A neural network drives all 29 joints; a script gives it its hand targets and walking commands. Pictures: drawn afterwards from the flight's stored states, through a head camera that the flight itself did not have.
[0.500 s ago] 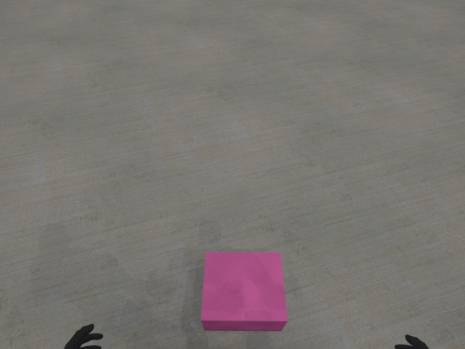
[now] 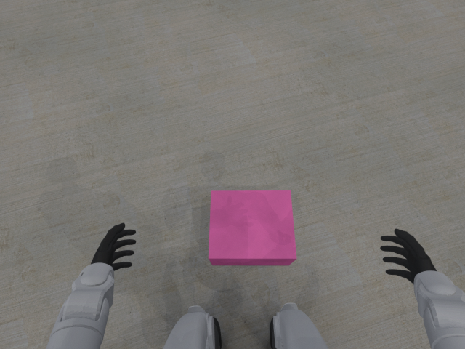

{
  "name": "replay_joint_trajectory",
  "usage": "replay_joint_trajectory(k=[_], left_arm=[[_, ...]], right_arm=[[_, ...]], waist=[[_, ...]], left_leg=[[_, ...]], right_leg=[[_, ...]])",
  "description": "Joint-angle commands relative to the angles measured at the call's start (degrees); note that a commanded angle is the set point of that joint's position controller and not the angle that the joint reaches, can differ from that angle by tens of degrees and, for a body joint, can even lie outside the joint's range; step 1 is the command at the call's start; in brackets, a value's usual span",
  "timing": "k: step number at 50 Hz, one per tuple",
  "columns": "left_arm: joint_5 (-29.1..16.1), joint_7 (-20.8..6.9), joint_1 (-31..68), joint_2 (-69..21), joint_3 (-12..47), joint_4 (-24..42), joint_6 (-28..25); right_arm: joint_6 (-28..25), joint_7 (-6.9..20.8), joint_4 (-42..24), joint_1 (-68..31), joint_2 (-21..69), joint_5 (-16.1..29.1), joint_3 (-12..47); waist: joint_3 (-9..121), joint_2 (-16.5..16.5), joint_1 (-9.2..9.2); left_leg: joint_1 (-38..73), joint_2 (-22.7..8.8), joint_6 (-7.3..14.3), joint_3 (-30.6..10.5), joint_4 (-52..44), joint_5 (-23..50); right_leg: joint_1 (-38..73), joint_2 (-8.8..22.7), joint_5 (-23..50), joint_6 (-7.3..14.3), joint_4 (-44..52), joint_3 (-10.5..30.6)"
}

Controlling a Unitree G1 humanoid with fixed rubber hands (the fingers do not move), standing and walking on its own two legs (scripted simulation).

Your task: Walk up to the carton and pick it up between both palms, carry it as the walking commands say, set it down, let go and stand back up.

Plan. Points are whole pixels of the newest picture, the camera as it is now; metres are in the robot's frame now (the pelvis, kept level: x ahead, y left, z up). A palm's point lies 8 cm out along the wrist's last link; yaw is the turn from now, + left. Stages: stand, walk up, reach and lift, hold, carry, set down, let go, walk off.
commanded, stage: reach and lift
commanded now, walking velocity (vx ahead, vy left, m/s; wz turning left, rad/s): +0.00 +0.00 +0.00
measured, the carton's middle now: (250, 228) +0.47 -0.05 -0.64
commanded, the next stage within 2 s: none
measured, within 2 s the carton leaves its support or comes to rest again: neither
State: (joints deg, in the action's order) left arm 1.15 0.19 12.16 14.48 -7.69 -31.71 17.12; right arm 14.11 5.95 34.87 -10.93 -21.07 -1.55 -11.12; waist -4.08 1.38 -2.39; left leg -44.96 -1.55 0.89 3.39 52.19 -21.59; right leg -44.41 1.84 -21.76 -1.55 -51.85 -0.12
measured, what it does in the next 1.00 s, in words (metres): lowers itself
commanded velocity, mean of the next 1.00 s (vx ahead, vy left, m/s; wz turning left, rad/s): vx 0.00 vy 0.00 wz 0.00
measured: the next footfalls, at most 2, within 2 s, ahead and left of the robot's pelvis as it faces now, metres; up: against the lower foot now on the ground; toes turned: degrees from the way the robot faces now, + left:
none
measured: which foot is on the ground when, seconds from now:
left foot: down 0.00-1.00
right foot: down 0.00-1.00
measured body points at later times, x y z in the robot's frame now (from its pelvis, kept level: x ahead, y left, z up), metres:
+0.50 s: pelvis -0.05 -0.03 -0.05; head +0.22 -0.03 +0.32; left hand +0.42 +0.21 -0.15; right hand +0.41 -0.30 -0.14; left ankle +0.04 +0.11 -0.69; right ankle +0.03 -0.14 -0.69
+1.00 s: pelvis -0.04 -0.01 -0.08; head +0.28 -0.02 +0.23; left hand +0.49 +0.19 -0.21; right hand +0.48 -0.30 -0.19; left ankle +0.04 +0.11 -0.69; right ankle +0.03 -0.14 -0.69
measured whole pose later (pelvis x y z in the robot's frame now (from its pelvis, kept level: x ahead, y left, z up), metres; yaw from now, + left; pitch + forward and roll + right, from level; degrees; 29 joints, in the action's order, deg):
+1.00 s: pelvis -0.04 -0.01 -0.08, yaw +0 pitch +51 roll +0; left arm -0.4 -1.1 64.1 18.1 -19.3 -50.5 11.4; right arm 9.4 8.0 52.6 -64.1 -24.5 0.5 -22.3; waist 6.5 1.1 -1.7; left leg -96.4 -1.6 -0.4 0.9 62.7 -17.0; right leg -96.2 0.7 -17.6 -0.3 -63.1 -0.1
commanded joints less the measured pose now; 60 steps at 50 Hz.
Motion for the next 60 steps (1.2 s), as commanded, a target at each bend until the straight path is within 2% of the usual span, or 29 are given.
replay_joint_trajectory(k=[1,6,8,13,17,18,20,21,23,25,27,28,29,31,35,36,37,38,40,42,44,45,46,49,50,51,54,57,60], left_arm=[[0.0,0.5,13.1,10.8,-4.4,3.5,-0.1],[-1.7,-0.1,24.0,10.2,-3.8,-1.7,1.4],[-2.0,-0.5,27.9,10.3,-3.5,-4.9,1.2],[-2.6,-1.5,39.8,14.0,-5.5,-5.8,0.5],[-3.3,-1.7,46.8,16.6,-6.7,-6.3,-1.5],[-2.2,-1.5,46.6,17.7,-8.4,-6.6,-2.1],[-2.8,-2.2,46.5,16.5,-7.7,-9.9,-2.7],[-2.6,-2.3,48.6,18.0,-9.1,-9.0,-3.1],[-2.6,-2.2,52.5,17.1,-8.7,-9.6,-4.3],[-4.0,-2.5,55.4,17.0,-8.3,-11.8,-4.6],[-4.6,-2.6,58.3,15.0,-7.4,-12.6,-5.3],[-3.8,-2.5,60.2,15.2,-8.0,-12.5,-6.2],[-3.7,-2.1,60.5,15.7,-8.7,-13.0,-6.0],[-4.6,-2.1,65.0,15.9,-8.0,-12.0,-6.6],[-2.6,-1.4,66.3,16.1,-10.4,-15.9,-6.5],[-2.7,-1.4,66.8,15.5,-10.6,-18.1,-6.4],[-2.6,-1.6,66.9,13.5,-9.7,-17.6,-6.6],[-1.3,-1.3,67.6,15.7,-11.4,-14.8,-7.1],[-1.9,-0.7,65.6,13.6,-11.3,-14.5,-6.9],[-2.1,-0.7,65.3,12.1,-10.6,-11.9,-7.2],[-1.4,-0.6,65.3,13.5,-12.9,-6.4,-8.2],[-2.3,-0.4,65.9,13.4,-11.6,-6.8,-7.5],[-1.3,-0.8,63.1,12.9,-12.6,-8.2,-7.7],[-1.3,-1.5,62.4,11.2,-13.3,-14.2,-7.0],[-1.9,-1.2,65.0,10.8,-12.3,-12.3,-7.0],[-1.3,-1.3,67.6,12.3,-14.1,-8.5,-7.5],[-1.3,-1.2,67.3,12.5,-12.9,-14.1,-6.4],[-3.1,-0.1,71.9,12.3,-11.0,-9.3,-5.4],[-4.4,0.8,72.0,13.1,-10.1,-13.9,-3.9]], right_arm=[[-0.4,-0.2,-5.8,-13.9,-12.1,1.7,-3.2],[1.2,0.5,-2.8,-25.5,-12.8,3.7,-2.4],[1.3,0.0,0.3,-27.6,-13.6,3.2,-3.9],[1.2,-0.8,1.4,-38.4,-13.4,4.9,-3.1],[-0.3,-1.5,1.0,-45.5,-14.1,5.9,-4.3],[-0.3,-1.6,2.7,-46.2,-14.3,6.0,-4.6],[-0.5,-2.5,5.7,-45.5,-13.6,5.0,-5.0],[-0.9,-2.4,3.5,-49.7,-13.1,5.5,-4.5],[-2.0,-2.2,7.3,-51.5,-12.2,6.4,-4.9],[-2.7,-2.6,5.9,-55.0,-12.5,6.0,-4.8],[-3.4,-2.7,8.2,-57.3,-13.3,5.7,-7.2],[-4.2,-2.3,7.0,-58.9,-12.2,6.5,-7.2],[-4.2,-2.2,10.0,-57.7,-14.0,5.7,-8.8],[-4.9,-2.1,7.5,-63.3,-14.8,4.6,-9.7],[-4.7,-0.8,11.8,-65.8,-12.9,5.2,-9.6],[-4.9,-0.7,12.2,-68.1,-13.9,4.7,-9.7],[-5.1,-0.4,13.4,-67.5,-12.6,5.1,-9.9],[-5.3,-0.2,12.2,-66.4,-12.9,4.6,-10.3],[-5.8,0.3,13.8,-63.7,-16.1,2.8,-12.7],[-6.6,0.8,9.2,-64.9,-16.3,2.6,-13.2],[-7.2,1.4,5.7,-65.0,-15.9,2.4,-13.1],[-6.9,1.6,5.9,-64.5,-16.8,2.2,-12.8],[-6.9,1.6,5.9,-64.6,-16.6,1.9,-12.7],[-5.7,2.4,13.2,-64.6,-13.0,2.0,-12.0],[-5.7,2.7,14.2,-65.4,-14.2,1.3,-12.9],[-5.9,2.6,8.9,-69.0,-14.4,1.7,-11.7],[-5.5,2.9,13.9,-69.1,-14.0,3.0,-11.2],[-5.3,2.8,12.4,-73.4,-17.6,4.5,-11.5],[-4.7,2.2,16.2,-74.8,-20.4,3.9,-11.5]], waist=[[24.0,-1.5,-0.19],[26.0,-2.3,0.40],[28.1,-2.9,-1.14],[33.4,-3.0,0.98],[44.7,-2.7,-0.27],[48.2,-1.1,1.82],[46.3,-5.0,-0.57],[49.6,-5.5,1.38],[48.8,-1.0,1.45],[53.0,-4.6,0.33],[53.9,-3.2,-1.66],[55.9,1.3,0.08],[59.0,1.9,-0.68],[63.0,-2.1,-3.01],[63.8,0.7,0.19],[62.1,-1.3,-0.38],[62.9,3.1,0.38],[66.5,2.1,0.53],[70.8,1.3,-1.74],[73.0,3.3,-1.10],[78.9,0.8,-0.92],[77.5,-1.4,-2.48],[73.5,0.7,-1.02],[62.5,-1.6,0.58],[62.4,-2.2,-1.72],[61.9,-2.2,0.26],[57.8,-1.4,0.71],[64.0,0.7,-0.27],[64.0,-0.7,-0.91]], left_leg=[[16.1,3.0,-3.5,-3.0,-4.2,10.7],[12.2,2.9,-3.4,-2.4,-3.2,6.9],[9.5,3.2,-3.4,-1.5,-2.5,5.7],[1.9,3.5,-2.7,-0.8,-0.3,3.7],[-0.4,3.9,-2.6,-0.9,2.8,9.6],[-2.0,3.9,-2.6,-0.7,2.8,9.8],[-7.0,4.3,-2.3,0.0,2.4,9.9],[-8.6,4.6,-1.7,-0.3,3.0,9.3],[-8.3,4.5,-2.1,-0.9,3.3,12.2],[-9.9,4.5,-1.9,-0.8,4.2,12.3],[-10.9,4.3,-2.3,-1.6,4.6,15.4],[-8.3,4.4,-2.3,-1.9,5.3,18.4],[-7.8,4.4,-2.8,-2.0,6.2,18.7],[-9.5,4.2,-1.9,-3.5,6.7,21.1],[-10.3,4.4,-2.0,-2.8,7.3,22.8],[-14.1,4.2,-1.9,-3.1,7.7,22.8],[-13.1,4.2,-2.2,-2.9,7.3,24.4],[-9.8,4.6,-2.0,-2.9,8.3,26.6],[-8.0,4.0,-2.3,-3.9,9.3,33.9],[-4.7,3.7,-2.3,-4.7,10.1,38.2],[-5.7,4.1,-2.3,-4.4,11.0,41.0],[-7.3,3.9,-1.9,-4.6,11.5,38.9],[-13.9,4.2,-2.6,-3.1,11.0,34.8],[-22.9,5.0,-2.6,-2.3,12.1,24.0],[-22.9,4.6,-2.8,-2.9,13.3,21.8],[-24.4,5.1,-2.4,-2.3,14.4,21.4],[-26.0,4.7,-2.3,-2.3,18.1,14.6],[-21.0,4.6,-3.0,-3.0,23.0,16.2],[-23.9,4.6,-3.0,-2.7,26.9,13.4]], right_leg=[[0.3,-3.8,9.7,-0.3,3.9,-3.0],[-5.1,-3.7,6.1,-0.2,2.0,-3.9],[-4.8,-4.3,5.9,-0.4,1.6,-3.9],[-2.7,-3.5,4.7,-1.0,1.3,-2.4],[-2.0,-3.9,12.7,-1.2,-0.4,-1.2],[0.4,-3.8,13.3,-1.4,-1.3,-1.0],[1.9,-3.8,15.2,-1.6,-0.9,-0.6],[3.7,-3.7,15.6,-1.6,-1.7,0.2],[-2.7,-3.4,17.0,-1.1,-2.9,-0.2],[-0.7,-3.4,18.1,-1.6,-3.2,-0.2],[-4.3,-3.8,21.6,-1.1,-4.3,-0.4],[-7.3,-3.8,22.9,-0.7,-4.6,-0.3],[-6.6,-3.7,24.0,-0.4,-5.1,-0.2],[-5.8,-4.4,26.7,-0.4,-5.9,-0.4],[-10.9,-4.6,26.7,-0.7,-7.3,-0.6],[-11.1,-4.6,27.8,-0.6,-7.3,-0.5],[-11.3,-4.4,29.1,0.0,-7.1,0.2],[-12.5,-4.6,30.3,-0.2,-7.5,-0.1],[-13.3,-5.1,36.8,0.2,-8.5,-1.1],[-16.6,-5.2,38.5,0.7,-8.5,-0.8],[-14.4,-5.2,42.3,0.8,-9.3,-0.2],[-14.4,-4.9,41.9,0.6,-9.9,-0.9],[-13.8,-4.5,40.7,0.9,-10.2,0.3],[-21.1,-4.6,28.9,0.2,-12.7,-0.4],[-25.4,-4.5,25.3,0.2,-13.9,-1.5],[-25.2,-4.5,24.7,0.6,-13.8,-0.5],[-31.5,-4.3,16.2,0.5,-17.6,-1.5],[-36.2,-4.5,14.8,0.8,-22.6,-2.9],[-39.2,-4.3,11.4,0.8,-26.4,-3.7]])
